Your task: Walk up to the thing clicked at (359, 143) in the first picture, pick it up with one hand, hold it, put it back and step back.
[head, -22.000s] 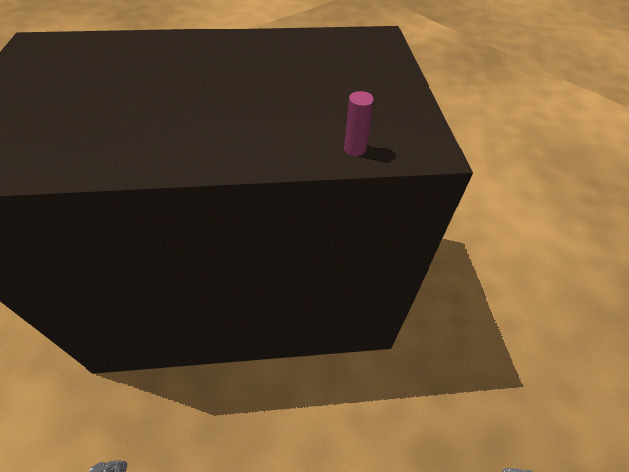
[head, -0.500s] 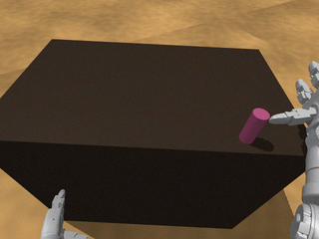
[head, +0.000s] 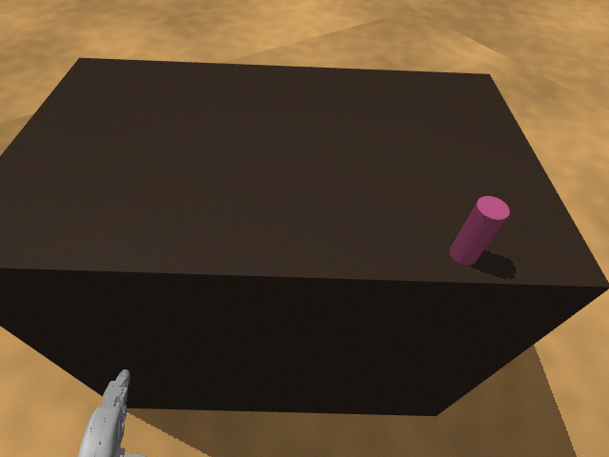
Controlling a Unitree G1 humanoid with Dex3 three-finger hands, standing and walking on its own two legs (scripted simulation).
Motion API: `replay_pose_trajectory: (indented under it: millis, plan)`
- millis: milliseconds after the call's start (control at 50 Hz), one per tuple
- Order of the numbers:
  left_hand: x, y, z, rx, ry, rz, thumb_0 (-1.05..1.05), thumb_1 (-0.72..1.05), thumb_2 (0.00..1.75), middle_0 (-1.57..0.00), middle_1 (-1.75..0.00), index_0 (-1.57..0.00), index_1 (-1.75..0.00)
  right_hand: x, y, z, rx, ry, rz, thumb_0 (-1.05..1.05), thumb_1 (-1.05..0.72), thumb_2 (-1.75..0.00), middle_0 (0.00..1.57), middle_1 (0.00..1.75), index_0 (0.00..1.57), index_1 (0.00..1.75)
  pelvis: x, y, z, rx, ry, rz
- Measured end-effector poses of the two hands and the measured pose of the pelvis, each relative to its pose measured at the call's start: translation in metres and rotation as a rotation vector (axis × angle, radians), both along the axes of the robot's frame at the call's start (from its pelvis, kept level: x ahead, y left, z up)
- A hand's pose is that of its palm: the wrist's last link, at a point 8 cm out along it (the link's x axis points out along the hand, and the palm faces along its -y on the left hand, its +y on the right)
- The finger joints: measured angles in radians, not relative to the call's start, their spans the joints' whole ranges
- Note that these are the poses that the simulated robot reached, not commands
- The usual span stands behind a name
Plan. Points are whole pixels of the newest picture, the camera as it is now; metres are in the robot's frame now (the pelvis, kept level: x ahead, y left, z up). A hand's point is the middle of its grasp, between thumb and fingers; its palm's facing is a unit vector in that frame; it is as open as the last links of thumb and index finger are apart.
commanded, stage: sink last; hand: right
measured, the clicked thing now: (477, 232) +0.37 -0.24 +0.08
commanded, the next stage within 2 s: home in 0.90 s
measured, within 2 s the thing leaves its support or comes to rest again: neither
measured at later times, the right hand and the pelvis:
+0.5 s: hand out of the picture +0.19 -0.28 +0.18, palm faces +0.49 +0.77 -0.42, open 17.3 cm; pelvis +0.01 +0.00 +0.00, yaw -2 degrees
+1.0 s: hand out of the picture +0.17 -0.25 +0.19, palm faces +0.47 +0.77 -0.43, open 17.4 cm; pelvis -0.01 +0.02 +0.00, yaw -2 degrees
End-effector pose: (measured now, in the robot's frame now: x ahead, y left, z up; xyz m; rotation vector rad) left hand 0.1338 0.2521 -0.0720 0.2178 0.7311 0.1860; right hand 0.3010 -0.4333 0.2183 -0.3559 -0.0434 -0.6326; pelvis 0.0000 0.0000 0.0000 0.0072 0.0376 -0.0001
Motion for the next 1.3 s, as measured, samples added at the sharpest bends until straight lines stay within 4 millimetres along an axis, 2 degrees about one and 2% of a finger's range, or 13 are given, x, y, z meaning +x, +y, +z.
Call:
replay_pose_trajectory:
  millis: [80,140,200,280,400,500,580,700,860,1000,1120,1200,1300]
  plan:
    - [0.012,-0.009,0.005,-0.013,-0.029,-0.041,-0.01,-0.52,0.05,-0.06,-0.05,-0.06,-0.05,-0.022,-0.009,0.001,-0.048,-0.029,-0.063,-0.01,0.52,-0.05,0.06,0.06,0.06,0.06,0.003,-0.001,0.001,0.000,0.000,-0.006]
    - [0.022,-0.011,0.009,-0.022,-0.068,-0.045,-0.01,-0.52,0.05,-0.06,-0.05,-0.07,-0.05,-0.039,-0.004,-0.004,-0.085,-0.031,-0.064,-0.01,0.51,-0.05,0.06,0.06,0.06,0.06,0.006,-0.003,0.001,-0.001,-0.007,-0.009]
    - [0.030,-0.007,0.016,-0.018,-0.108,-0.033,-0.01,-0.52,0.05,-0.06,-0.05,-0.07,-0.05,-0.057,0.013,-0.011,-0.123,-0.036,-0.026,-0.01,0.49,-0.06,0.06,0.06,0.06,0.05,0.009,-0.005,0.002,-0.003,-0.021,-0.013]
    - [0.035,0.001,0.025,0.000,-0.145,-0.011,-0.01,-0.52,0.06,-0.06,-0.05,-0.07,-0.05,-0.082,0.045,-0.022,-0.149,-0.060,0.056,-0.01,0.48,-0.06,0.06,0.06,0.06,0.06,0.011,-0.007,0.002,-0.006,-0.044,-0.014]
    - [0.029,0.005,0.018,0.004,-0.101,0.012,-0.01,-0.52,0.06,-0.06,-0.05,-0.06,-0.05,-0.123,0.095,-0.028,-0.186,-0.108,0.172,-0.01,0.49,-0.06,0.07,0.06,0.06,0.06,0.010,-0.004,0.002,-0.007,-0.071,-0.021]
    - [0.027,0.003,0.008,-0.020,-0.077,0.021,-0.01,-0.52,0.05,-0.06,-0.05,-0.06,-0.05,-0.154,0.116,-0.019,-0.238,-0.132,0.195,-0.01,0.51,-0.06,0.07,0.06,0.06,0.06,0.006,0.000,0.001,-0.008,-0.094,-0.032]
    - [0.030,0.003,0.005,-0.037,-0.091,0.022,-0.01,-0.51,0.05,-0.06,-0.05,-0.06,-0.05,-0.169,0.126,-0.015,-0.251,-0.140,0.192,-0.01,0.51,-0.06,0.07,0.06,0.06,0.06,0.000,0.002,0.001,-0.012,-0.111,-0.041]
    - [0.030,0.006,0.006,-0.051,-0.123,0.013,-0.01,-0.50,0.05,-0.06,-0.06,-0.07,-0.05,-0.176,0.138,-0.012,-0.269,-0.159,0.216,-0.01,0.52,-0.06,0.06,0.06,0.06,0.06,-0.006,0.008,0.001,-0.019,-0.126,-0.047]
    - [0.017,0.025,0.001,-0.031,-0.086,0.037,-0.01,-0.51,0.05,-0.06,-0.06,-0.06,-0.05,-0.178,0.128,-0.007,-0.306,-0.171,0.171,-0.01,0.54,-0.06,0.06,0.07,0.06,0.06,-0.008,0.016,0.001,-0.023,-0.130,-0.043]
    - [0.021,0.017,0.006,-0.038,-0.104,0.003,-0.01,-0.51,0.06,-0.06,-0.06,-0.06,-0.06,-0.169,0.148,-0.012,-0.289,-0.201,0.249,-0.01,0.54,-0.06,0.06,0.07,0.06,0.06,-0.008,0.018,0.001,-0.023,-0.133,-0.041]
    - [0.026,0.013,0.007,-0.052,-0.116,0.006,-0.01,-0.45,0.13,-0.07,-0.08,-0.07,-0.08,-0.169,0.140,-0.005,-0.326,-0.211,0.241,-0.01,0.55,-0.06,0.06,0.06,0.06,0.06,-0.004,0.017,0.002,-0.021,-0.129,-0.041]
    - [0.029,-0.005,0.001,-0.090,-0.086,-0.028,-0.01,-0.30,0.22,-0.08,-0.11,-0.08,-0.11,-0.168,0.136,-0.026,-0.258,-0.147,0.230,0.00,0.56,-0.05,0.06,0.06,0.06,0.06,-0.003,0.015,0.002,-0.021,-0.121,-0.036]
    - [0.035,-0.032,-0.007,-0.142,-0.052,-0.075,-0.01,-0.07,0.35,-0.10,-0.15,-0.10,-0.14,-0.165,0.147,-0.078,-0.095,0.003,0.251,-0.01,0.54,-0.06,0.06,0.06,0.06,0.06,-0.002,0.013,0.002,-0.022,-0.110,-0.037]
